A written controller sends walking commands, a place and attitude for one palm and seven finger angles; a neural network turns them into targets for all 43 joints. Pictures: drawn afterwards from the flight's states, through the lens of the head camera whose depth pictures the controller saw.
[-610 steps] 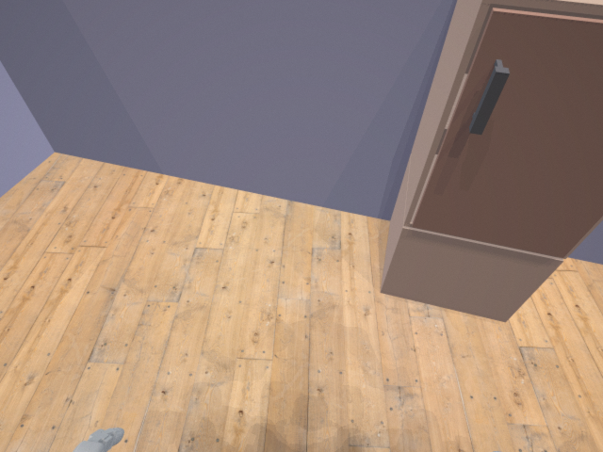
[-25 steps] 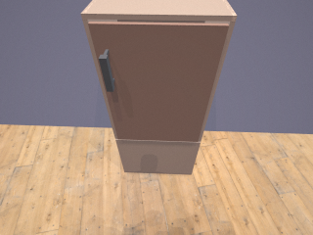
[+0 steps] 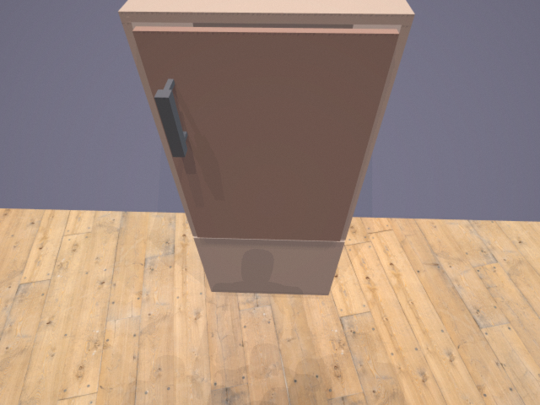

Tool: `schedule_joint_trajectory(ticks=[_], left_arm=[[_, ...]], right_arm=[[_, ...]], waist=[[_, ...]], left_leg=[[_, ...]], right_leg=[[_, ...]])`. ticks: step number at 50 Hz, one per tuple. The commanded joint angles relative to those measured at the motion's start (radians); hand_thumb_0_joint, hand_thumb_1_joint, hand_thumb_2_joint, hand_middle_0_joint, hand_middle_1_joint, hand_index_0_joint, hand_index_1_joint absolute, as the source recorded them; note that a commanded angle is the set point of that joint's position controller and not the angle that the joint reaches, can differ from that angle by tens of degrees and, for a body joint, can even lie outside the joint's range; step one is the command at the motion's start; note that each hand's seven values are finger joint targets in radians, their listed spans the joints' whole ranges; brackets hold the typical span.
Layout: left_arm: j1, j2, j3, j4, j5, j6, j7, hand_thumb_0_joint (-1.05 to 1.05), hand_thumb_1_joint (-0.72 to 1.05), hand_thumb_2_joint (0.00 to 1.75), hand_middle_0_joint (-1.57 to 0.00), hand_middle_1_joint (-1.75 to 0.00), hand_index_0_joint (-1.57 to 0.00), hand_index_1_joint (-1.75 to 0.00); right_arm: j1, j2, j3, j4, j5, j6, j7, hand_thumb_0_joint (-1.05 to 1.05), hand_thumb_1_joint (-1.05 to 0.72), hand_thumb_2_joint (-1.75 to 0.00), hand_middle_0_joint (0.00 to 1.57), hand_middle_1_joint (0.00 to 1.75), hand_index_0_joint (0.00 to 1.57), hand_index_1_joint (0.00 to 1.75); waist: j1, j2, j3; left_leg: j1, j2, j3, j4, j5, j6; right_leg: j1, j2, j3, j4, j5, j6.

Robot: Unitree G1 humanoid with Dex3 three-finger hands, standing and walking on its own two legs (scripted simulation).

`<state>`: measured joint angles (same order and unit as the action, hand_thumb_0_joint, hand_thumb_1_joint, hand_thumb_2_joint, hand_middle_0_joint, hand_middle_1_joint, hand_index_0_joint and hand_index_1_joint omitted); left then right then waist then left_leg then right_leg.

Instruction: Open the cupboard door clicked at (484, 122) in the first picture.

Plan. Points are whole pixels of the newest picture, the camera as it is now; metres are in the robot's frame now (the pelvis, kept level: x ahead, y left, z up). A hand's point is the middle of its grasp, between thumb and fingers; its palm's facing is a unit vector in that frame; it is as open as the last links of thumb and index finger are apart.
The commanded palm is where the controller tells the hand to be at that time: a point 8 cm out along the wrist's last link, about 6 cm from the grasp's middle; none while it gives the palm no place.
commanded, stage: come to a stop and stand still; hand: left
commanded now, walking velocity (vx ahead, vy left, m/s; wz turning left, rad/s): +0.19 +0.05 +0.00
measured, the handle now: (175, 118) +0.57 +0.22 +0.11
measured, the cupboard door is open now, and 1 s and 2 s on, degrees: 0 0 0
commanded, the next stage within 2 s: look again from close up in 1.96 s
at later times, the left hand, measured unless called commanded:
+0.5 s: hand out of the picture +0.10 +0.21 -0.17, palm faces +0.02 -0.97 -0.26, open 7.4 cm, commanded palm none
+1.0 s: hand out of the picture +0.09 +0.22 -0.16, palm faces -0.02 -0.97 -0.26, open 7.4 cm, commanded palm none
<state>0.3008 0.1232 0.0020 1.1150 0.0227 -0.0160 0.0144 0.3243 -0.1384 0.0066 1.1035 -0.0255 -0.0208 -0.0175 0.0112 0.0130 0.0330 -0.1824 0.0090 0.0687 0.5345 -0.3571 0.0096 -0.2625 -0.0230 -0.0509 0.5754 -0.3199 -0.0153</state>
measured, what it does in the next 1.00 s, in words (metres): steps on the spot: left foot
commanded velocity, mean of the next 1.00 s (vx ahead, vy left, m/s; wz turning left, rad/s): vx -0.05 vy -0.01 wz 0.00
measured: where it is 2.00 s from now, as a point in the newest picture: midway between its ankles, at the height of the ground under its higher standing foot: outside the picture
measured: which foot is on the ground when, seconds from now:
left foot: down 0.00-0.36, up 0.38-0.54, down 0.56-1.00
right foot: down 0.00-1.00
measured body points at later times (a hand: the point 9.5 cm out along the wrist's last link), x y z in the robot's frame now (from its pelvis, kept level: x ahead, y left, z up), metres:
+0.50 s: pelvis +0.06 +0.02 +0.00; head +0.11 +0.02 +0.45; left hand +0.10 +0.26 -0.15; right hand +0.09 -0.21 -0.16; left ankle +0.02 +0.13 -0.70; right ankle +0.02 -0.10 -0.73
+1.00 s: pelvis +0.03 +0.03 +0.00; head +0.03 +0.01 +0.45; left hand +0.09 +0.27 -0.14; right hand +0.10 -0.20 -0.15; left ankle +0.05 +0.13 -0.73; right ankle +0.03 -0.10 -0.73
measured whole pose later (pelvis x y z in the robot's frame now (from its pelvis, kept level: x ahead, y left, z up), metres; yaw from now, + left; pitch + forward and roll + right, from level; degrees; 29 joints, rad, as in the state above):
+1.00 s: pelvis +0.03 +0.03 +0.00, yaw -2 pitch -1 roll +1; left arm 0.26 0.19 0.00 0.97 0.03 0.02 0.03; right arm 0.23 -0.18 -0.03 0.93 -0.02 0.00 -0.01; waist 0.01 0.03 0.00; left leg -0.27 0.00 0.09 0.55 -0.27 0.03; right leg -0.26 -0.05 -0.02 0.58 -0.31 0.02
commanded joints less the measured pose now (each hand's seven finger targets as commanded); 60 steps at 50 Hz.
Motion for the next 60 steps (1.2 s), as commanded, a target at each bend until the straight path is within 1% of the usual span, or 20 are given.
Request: schedule_joint_trajectory(ticks=[1, 3, 5, 8, 10, 12, 14, 16, 18, 19, 23, 26, 27, 28, 29, 30, 35, 40, 44, 60], left_arm=[[0.123, 0.159, 0.046, -0.024, -0.001, -0.016, 0.008, 0.00, 0.90, 0.90, -0.20, -0.30, -0.20, -0.30], [0.133, 0.165, 0.056, -0.026, 0.000, -0.023, 0.009, 0.00, 0.90, 0.90, -0.20, -0.30, -0.20, -0.30], [0.094, 0.149, 0.058, -0.041, 0.001, -0.022, 0.010, 0.00, 0.90, 0.90, -0.20, -0.30, -0.20, -0.30], [0.029, 0.070, 0.034, -0.074, -0.004, -0.014, 0.021, 0.00, 0.90, 0.90, -0.20, -0.30, -0.20, -0.30], [-0.003, 0.091, 0.035, -0.084, -0.014, -0.007, 0.030, 0.00, 0.90, 0.90, -0.20, -0.30, -0.20, -0.30], [0.006, 0.125, 0.048, -0.084, -0.013, -0.004, 0.027, 0.00, 0.90, 0.90, -0.20, -0.30, -0.20, -0.30], [0.096, 0.136, 0.057, -0.063, -0.012, -0.001, 0.032, 0.00, 0.90, 0.90, -0.20, -0.30, -0.20, -0.30], [0.134, 0.174, 0.067, -0.057, -0.006, 0.002, 0.038, 0.00, 0.90, 0.90, -0.20, -0.30, -0.20, -0.30], [0.155, 0.192, 0.066, -0.056, 0.004, 0.010, 0.039, 0.00, 0.90, 0.90, -0.20, -0.30, -0.20, -0.30], [0.141, 0.185, 0.061, -0.066, 0.013, 0.015, 0.042, 0.00, 0.90, 0.90, -0.20, -0.30, -0.20, -0.30], [0.040, 0.198, 0.063, -0.136, 0.012, 0.018, 0.041, 0.00, 0.90, 0.90, -0.20, -0.30, -0.20, -0.30], [-0.006, 0.207, 0.072, -0.166, -0.004, 0.023, 0.041, 0.00, 0.90, 0.90, -0.20, -0.30, -0.20, -0.30], [-0.005, 0.178, 0.066, -0.185, -0.010, 0.027, 0.038, 0.00, 0.90, 0.90, -0.20, -0.30, -0.20, -0.30], [0.007, 0.123, 0.057, -0.202, -0.023, 0.033, 0.037, 0.00, 0.90, 0.90, -0.20, -0.30, -0.20, -0.30], [0.031, 0.172, 0.046, -0.161, -0.027, 0.021, 0.058, 0.00, 0.90, 0.90, -0.20, -0.30, -0.20, -0.30], [0.058, 0.172, 0.046, -0.183, -0.021, 0.014, 0.056, 0.00, 0.90, 0.90, -0.20, -0.30, -0.20, -0.30], [0.001, 0.195, 0.034, -0.194, 0.005, 0.004, 0.033, 0.00, 0.90, 0.90, -0.20, -0.30, -0.20, -0.30], [-0.009, 0.170, 0.027, -0.210, 0.002, 0.018, 0.031, 0.00, 0.90, 0.90, -0.20, -0.30, -0.20, -0.30], [-0.011, 0.173, 0.024, -0.205, 0.002, 0.023, 0.023, 0.00, 0.90, 0.90, -0.20, -0.30, -0.20, -0.30], [-0.001, 0.184, 0.011, -0.138, -0.008, -0.001, 0.015, 0.00, 0.90, 0.90, -0.20, -0.30, -0.20, -0.30]], right_arm=[[0.048, -0.046, -0.009, -0.042, 0.000, -0.016, -0.002, 0.00, -0.90, -0.90, 0.20, 0.30, 0.20, 0.30], [0.045, -0.037, -0.010, -0.050, 0.001, -0.025, -0.002, 0.00, -0.90, -0.90, 0.20, 0.30, 0.20, 0.30], [0.090, -0.037, -0.010, -0.031, 0.005, -0.035, -0.003, 0.00, -0.90, -0.90, 0.20, 0.30, 0.20, 0.30], [0.181, -0.119, -0.019, 0.013, 0.006, -0.042, -0.031, 0.00, -0.90, -0.90, 0.20, 0.30, 0.20, 0.30], [0.139, -0.122, -0.019, 0.001, 0.013, -0.030, -0.042, 0.00, -0.90, -0.90, 0.20, 0.30, 0.20, 0.30], [0.084, -0.170, -0.038, -0.030, 0.016, -0.025, -0.048, 0.00, -0.90, -0.90, 0.20, 0.30, 0.20, 0.30], [0.054, -0.145, -0.044, -0.060, 0.025, -0.017, -0.051, 0.00, -0.90, -0.90, 0.20, 0.30, 0.20, 0.30], [0.027, -0.118, -0.055, -0.081, 0.025, -0.004, -0.051, 0.00, -0.90, -0.90, 0.20, 0.30, 0.20, 0.30], [-0.025, -0.066, -0.057, -0.105, 0.028, 0.012, -0.040, 0.00, -0.90, -0.90, 0.20, 0.30, 0.20, 0.30], [-0.065, -0.046, -0.057, -0.119, 0.028, 0.017, -0.038, 0.00, -0.90, -0.90, 0.20, 0.30, 0.20, 0.30], [-0.055, -0.011, -0.050, -0.118, 0.022, 0.027, -0.017, 0.00, -0.90, -0.90, 0.20, 0.30, 0.20, 0.30], [0.023, -0.047, -0.055, -0.100, 0.018, 0.014, -0.010, 0.00, -0.90, -0.90, 0.20, 0.30, 0.20, 0.30], [0.053, -0.110, -0.063, -0.096, 0.012, 0.004, -0.012, 0.00, -0.90, -0.90, 0.20, 0.30, 0.20, 0.30], [0.056, -0.180, -0.069, -0.110, 0.007, -0.004, -0.017, 0.00, -0.90, -0.90, 0.20, 0.30, 0.20, 0.30], [-0.024, -0.242, -0.100, -0.169, 0.024, 0.013, -0.005, 0.00, -0.90, -0.90, 0.20, 0.30, 0.20, 0.30], [-0.146, -0.235, -0.079, -0.236, 0.010, 0.015, -0.006, 0.00, -0.90, -0.90, 0.20, 0.30, 0.20, 0.30], [-0.054, -0.130, -0.067, -0.244, 0.014, 0.008, -0.017, 0.00, -0.90, -0.90, 0.20, 0.30, 0.20, 0.30], [-0.084, -0.156, -0.067, -0.245, 0.008, -0.002, -0.014, 0.00, -0.90, -0.90, 0.20, 0.30, 0.20, 0.30], [-0.097, -0.158, -0.060, -0.246, 0.006, 0.002, -0.007, 0.00, -0.90, -0.90, 0.20, 0.30, 0.20, 0.30], [-0.018, -0.139, -0.032, -0.125, 0.010, -0.005, -0.001, 0.00, -0.90, -0.90, 0.20, 0.30, 0.20, 0.30]], waist=[[0.015, -0.135, 0.083], [0.008, -0.145, 0.065], [-0.019, -0.072, 0.053], [-0.038, 0.238, -0.012], [-0.028, 0.199, 0.032], [-0.006, 0.152, 0.027], [0.024, 0.076, -0.052], [0.036, -0.052, -0.061], [0.051, -0.252, -0.050], [0.058, -0.294, -0.029], [0.010, -0.167, -0.035], [-0.035, -0.163, -0.107], [-0.042, -0.026, -0.141], [-0.033, 0.218, -0.148], [-0.043, 0.203, -0.203], [0.028, 0.258, -0.091], [-0.029, 0.011, -0.116], [-0.007, 0.043, -0.064], [-0.005, 0.030, 0.021], [-0.013, -0.033, 0.001]], left_leg=[[-0.205, 0.001, 0.011, 0.062, -0.042, 0.022], [-0.184, 0.004, 0.024, 0.082, -0.025, 0.020], [-0.066, 0.020, 0.008, -0.027, 0.081, 0.024], [0.170, 0.221, -0.171, -0.065, 1.051, 0.106], [0.225, 0.245, -0.155, -0.047, 1.410, 0.118], [0.221, 0.203, -0.112, -0.022, 1.374, 0.074], [0.125, 0.149, -0.069, 0.062, 1.208, 0.039], [-0.035, 0.081, -0.023, 0.135, 0.802, 0.018], [-0.217, -0.012, 0.013, 0.291, -0.034, -0.016], [-0.253, -0.013, -0.018, 0.344, -0.242, -0.014], [-0.199, -0.028, 0.006, 0.245, -0.111, -0.025], [-0.011, -0.015, 0.029, -0.069, 0.241, -0.027], [0.123, 0.092, -0.079, -0.089, 0.560, 0.013], [0.144, 0.311, -0.326, -0.120, 0.951, 0.140], [0.075, 0.280, -0.239, -0.008, 1.139, 0.133], [-0.028, 0.257, -0.215, 0.003, 0.941, 0.145], [-0.025, 0.088, -0.103, 0.031, 0.412, 0.029], [-0.065, 0.121, -0.136, -0.068, 0.361, 0.055], [-0.139, 0.106, -0.154, -0.158, 0.072, 0.046], [-0.041, 0.080, -0.099, -0.175, 0.138, 0.018]], right_leg=[[0.061, -0.179, 0.266, -0.232, -0.148, -0.122], [0.066, -0.214, 0.284, -0.225, -0.017, -0.147], [0.020, -0.155, 0.172, -0.118, 0.127, -0.121], [-0.100, -0.006, -0.037, 0.143, 0.112, -0.014], [-0.142, -0.013, -0.022, 0.105, -0.103, -0.003], [-0.079, -0.007, -0.039, 0.004, -0.004, -0.006], [0.090, -0.038, -0.002, -0.013, 0.422, -0.020], [0.200, -0.137, 0.079, 0.058, 0.868, -0.062], [0.259, -0.279, 0.167, -0.010, 1.165, -0.176], [0.231, -0.319, 0.201, -0.045, 1.159, -0.216], [0.140, -0.236, 0.120, -0.076, 0.851, -0.176], [0.098, -0.167, 0.075, 0.054, 0.692, -0.085], [-0.005, -0.105, 0.032, 0.144, 0.465, -0.026], [-0.113, -0.018, -0.006, 0.261, -0.083, 0.032], [-0.082, -0.023, 0.062, 0.302, -0.217, 0.008], [-0.082, -0.048, 0.043, 0.167, -0.146, -0.001], [-0.018, -0.092, 0.114, 0.008, 0.340, -0.053], [-0.017, -0.037, 0.068, -0.002, 0.143, -0.013], [-0.037, -0.038, 0.083, -0.064, 0.032, -0.015], [-0.019, -0.085, 0.122, -0.201, 0.020, -0.025]])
